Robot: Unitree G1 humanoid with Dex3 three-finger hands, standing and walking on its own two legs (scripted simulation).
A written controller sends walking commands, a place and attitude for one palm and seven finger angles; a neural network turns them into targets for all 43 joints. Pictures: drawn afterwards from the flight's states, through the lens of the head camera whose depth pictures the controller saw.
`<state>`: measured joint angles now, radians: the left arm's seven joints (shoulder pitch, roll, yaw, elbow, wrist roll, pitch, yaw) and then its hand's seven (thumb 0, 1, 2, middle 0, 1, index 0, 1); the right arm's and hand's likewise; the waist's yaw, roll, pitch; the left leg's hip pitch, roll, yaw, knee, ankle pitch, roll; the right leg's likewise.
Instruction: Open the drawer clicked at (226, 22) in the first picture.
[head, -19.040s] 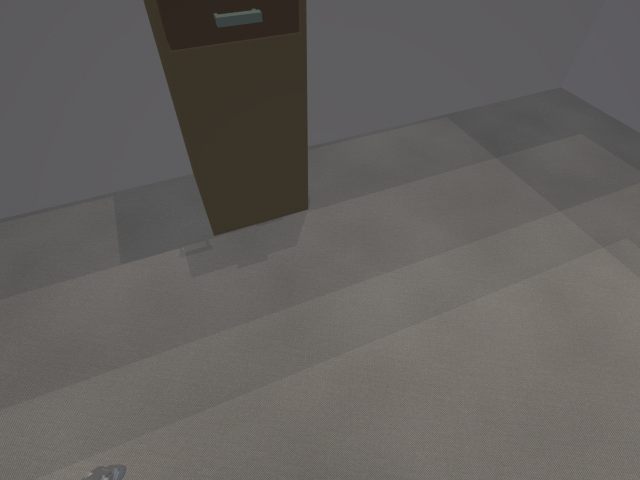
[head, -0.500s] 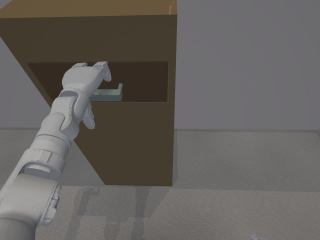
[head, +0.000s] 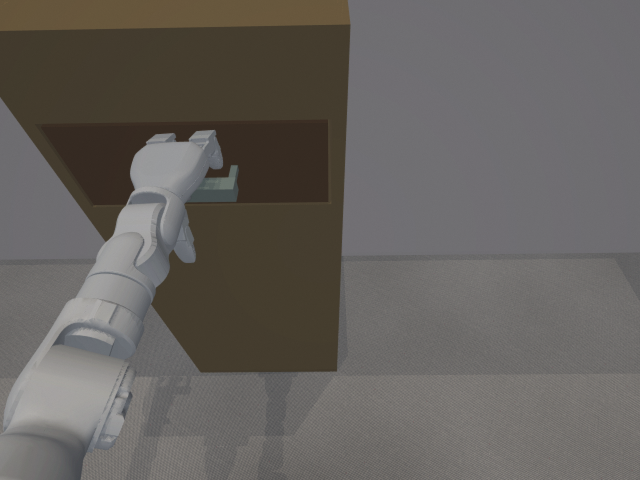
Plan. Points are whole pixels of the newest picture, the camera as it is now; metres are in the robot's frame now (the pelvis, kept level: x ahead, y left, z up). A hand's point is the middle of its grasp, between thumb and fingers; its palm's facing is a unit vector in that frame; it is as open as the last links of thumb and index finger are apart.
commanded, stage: lower the fingers behind the handle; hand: left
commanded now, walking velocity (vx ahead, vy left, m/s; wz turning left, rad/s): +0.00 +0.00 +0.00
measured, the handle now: (194, 180) +0.50 +0.19 +0.09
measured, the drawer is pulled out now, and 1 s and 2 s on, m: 0.00 0.00 0.01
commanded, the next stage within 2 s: close the thumb around the handle in 0.72 s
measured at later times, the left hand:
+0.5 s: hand (196, 213) +0.46 +0.18 +0.07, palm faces +0.00 -0.04 -1.00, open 13.7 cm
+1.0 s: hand (193, 215) +0.46 +0.19 +0.07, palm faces -0.02 -0.05 -1.00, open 12.9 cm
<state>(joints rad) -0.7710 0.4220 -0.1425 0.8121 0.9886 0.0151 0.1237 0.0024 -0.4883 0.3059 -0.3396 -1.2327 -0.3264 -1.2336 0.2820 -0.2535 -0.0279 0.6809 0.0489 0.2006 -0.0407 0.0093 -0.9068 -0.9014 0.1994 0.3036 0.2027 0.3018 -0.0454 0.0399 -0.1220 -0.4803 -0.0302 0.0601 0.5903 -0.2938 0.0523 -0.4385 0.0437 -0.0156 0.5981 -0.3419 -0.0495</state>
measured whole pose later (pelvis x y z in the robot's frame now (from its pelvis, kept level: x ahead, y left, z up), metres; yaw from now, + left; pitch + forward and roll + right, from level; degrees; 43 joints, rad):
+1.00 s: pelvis +0.00 -0.01 +0.00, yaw +0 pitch +12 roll +0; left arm -0.72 0.43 -0.11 0.85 1.01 -0.01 0.17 0.00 -0.35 0.36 -0.33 -1.22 -0.33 -1.22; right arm 0.30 -0.26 -0.05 0.66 0.04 0.18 -0.05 0.01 -0.91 -0.90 0.20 0.30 0.20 0.30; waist -0.06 0.04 -0.13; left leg -0.53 -0.02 0.05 0.63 -0.31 0.04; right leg -0.49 0.06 -0.02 0.63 -0.36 -0.06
